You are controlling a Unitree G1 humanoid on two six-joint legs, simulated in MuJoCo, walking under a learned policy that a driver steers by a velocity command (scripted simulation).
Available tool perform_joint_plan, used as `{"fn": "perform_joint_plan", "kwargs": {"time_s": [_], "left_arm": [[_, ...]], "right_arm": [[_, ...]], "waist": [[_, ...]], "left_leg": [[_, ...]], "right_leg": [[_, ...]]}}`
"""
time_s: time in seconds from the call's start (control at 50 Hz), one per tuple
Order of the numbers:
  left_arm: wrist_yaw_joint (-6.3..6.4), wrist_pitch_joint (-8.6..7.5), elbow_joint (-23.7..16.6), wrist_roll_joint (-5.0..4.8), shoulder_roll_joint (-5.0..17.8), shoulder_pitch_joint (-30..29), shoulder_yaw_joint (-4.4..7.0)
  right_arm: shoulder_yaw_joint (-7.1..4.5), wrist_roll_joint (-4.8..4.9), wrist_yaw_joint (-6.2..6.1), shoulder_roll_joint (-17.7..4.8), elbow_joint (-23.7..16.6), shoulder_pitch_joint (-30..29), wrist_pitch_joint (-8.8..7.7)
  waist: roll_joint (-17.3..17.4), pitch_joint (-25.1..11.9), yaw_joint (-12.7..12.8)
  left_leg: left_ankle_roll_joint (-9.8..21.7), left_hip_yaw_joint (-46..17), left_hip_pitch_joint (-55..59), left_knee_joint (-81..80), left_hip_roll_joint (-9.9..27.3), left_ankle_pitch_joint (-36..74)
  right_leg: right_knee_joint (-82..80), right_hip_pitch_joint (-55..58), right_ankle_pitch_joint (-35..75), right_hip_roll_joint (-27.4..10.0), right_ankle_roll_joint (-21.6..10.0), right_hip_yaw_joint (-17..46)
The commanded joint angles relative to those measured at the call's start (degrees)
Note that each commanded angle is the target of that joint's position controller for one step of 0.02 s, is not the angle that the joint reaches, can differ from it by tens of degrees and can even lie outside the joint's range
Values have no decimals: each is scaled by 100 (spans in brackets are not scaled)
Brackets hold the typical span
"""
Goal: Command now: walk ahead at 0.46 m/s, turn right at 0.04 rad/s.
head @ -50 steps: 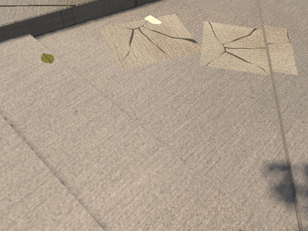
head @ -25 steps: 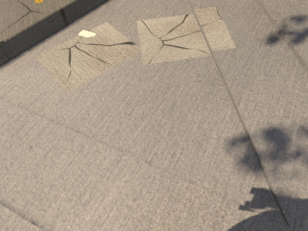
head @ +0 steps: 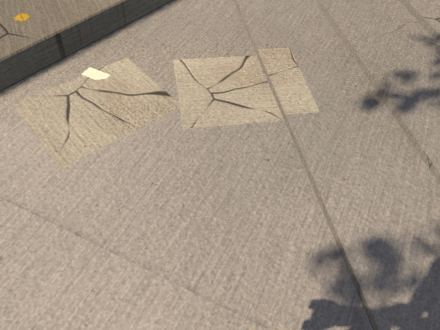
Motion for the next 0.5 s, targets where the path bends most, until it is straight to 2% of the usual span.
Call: {"fn": "perform_joint_plan", "kwargs": {"time_s": [0.02, 0.06, 0.12, 0.18, 0.26, 0.3, 0.32, 0.34, 0.36, 0.38, 0.4, 0.42, 0.44, 0.46, 0.48, 0.5], "left_arm": [[-54, -135, -544, 43, 468, -471, 171], [-45, -134, -600, 80, 359, -670, 146], [-94, -216, -706, 78, 63, -1234, 26], [-221, -287, -839, 37, 37, -1798, 0], [-357, -339, -959, 20, 111, -2161, 3], [-356, -334, -921, 30, 194, -2042, 24], [-326, -328, -853, 40, 313, -1769, 76], [-272, -320, -693, 40, 490, -1190, 170], [-212, -302, -438, 52, 679, -301, 259], [-166, -266, -270, 164, 1041, 389, 342], [-186, -230, -301, 155, 1085, 527, 286], [-195, -147, -200, 93, 779, 806, 307], [-189, -139, -215, 102, 651, 328, 246], [-181, -172, -233, 94, 455, -199, 168], [-186, -204, -240, 109, 424, -428, 141], [-184, -239, -184, 139, 402, -520, 147]], "right_arm": [[-177, -19, -68, -800, -244, 144, -78], [-212, 24, -125, -921, -140, 220, -79], [-204, 115, -208, -948, -5, 356, -28], [-216, 143, -252, -1007, 201, 757, 4], [-240, 132, -310, -1005, 394, 1070, 128], [-286, 120, -312, -1103, 431, 1142, 198], [-311, 115, -301, -1194, 424, 1113, 230], [-322, 99, -273, -1263, 411, 1024, 256], [-281, 72, -245, -1179, 365, 848, 238], [-111, -106, -210, -634, 247, 1033, 141], [66, -22, -124, -281, 265, 1926, 14], [-53, 222, -136, -883, 192, 1367, -63], [-99, 317, -155, -1021, -73, 646, -76], [-109, 206, -216, -975, -134, 318, -40], [-142, 102, -238, -987, -142, 255, 6], [-143, 34, -229, -892, -132, 371, 58]], "waist": [[775, 234, -105], [668, 292, -98], [626, 392, -277], [572, 496, -502], [502, 592, -498], [469, 521, -372], [471, 333, -202], [460, -77, 128], [450, -549, 581], [-639, -1489, 639], [-1403, -2295, 329], [-550, -2302, 730], [-147, -1239, 611], [254, -691, 375], [213, -278, 208], [83, -127, 15]], "left_leg": [[1006, -1731, 1011, -1494, 1514, 734], [983, -1278, 898, -1554, 1374, 1522], [805, -683, 537, -1573, 1047, 1588], [739, -684, 623, -1512, 1157, 1372], [628, -762, 1400, -930, 1423, 1622], [580, -847, 1745, -524, 1546, 2384], [545, -845, 1872, -97, 1533, 3213], [479, -771, 1830, 669, 1406, 3973], [358, -684, 1107, 1856, 1171, 3805], [214, -343, -444, 3882, 487, 1202], [-42, -716, -2398, 5654, -139, -2270], [-51, -1161, -2799, 5825, 58, -2006], [-80, -879, -3040, 5459, 431, -1516], [-148, -767, -2857, 4998, 713, -933], [-245, -715, -2687, 4653, 817, -615], [-320, -749, -2368, 4335, 949, -415]], "right_leg": [[-401, -1529, 760, -505, 95, 245], [-1052, -1521, 1350, -458, 247, 123], [-2464, -940, 2538, -300, 273, -95], [-3206, -645, 3273, -168, 169, -127], [-3605, -894, 3032, -196, -96, 66], [-3570, -774, 2348, -148, -205, 15], [-3536, -416, 1969, -38, -289, -89], [-3566, 399, 1869, 79, -433, -232], [-3597, 1813, 2491, -189, -646, -95], [-2766, 3941, 4133, -1169, -1007, 801], [-2782, 5598, 4478, -2355, -2024, 2953], [-3420, 5338, 2629, -2202, -2000, 3186], [-3884, 4413, 2299, -1922, -1715, 2511], [-4171, 3459, 2586, -1696, -1516, 2076], [-4356, 2810, 2973, -1556, -1479, 1861], [-4535, 2341, 3224, -1374, -1399, 1618]]}}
